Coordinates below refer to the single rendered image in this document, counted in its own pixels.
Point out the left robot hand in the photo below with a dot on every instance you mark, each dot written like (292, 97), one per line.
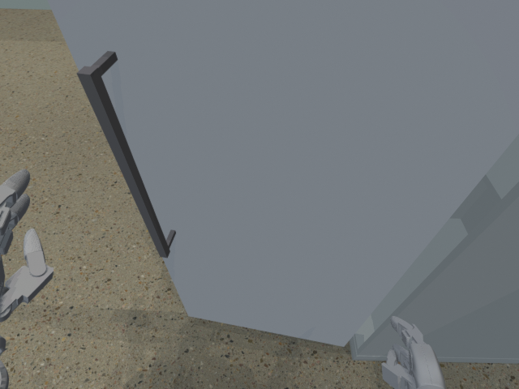
(29, 280)

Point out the handle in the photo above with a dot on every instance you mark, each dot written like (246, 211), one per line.
(90, 78)

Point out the right robot hand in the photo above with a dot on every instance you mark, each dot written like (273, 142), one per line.
(421, 366)

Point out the fridge door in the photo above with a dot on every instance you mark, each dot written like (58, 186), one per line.
(305, 152)

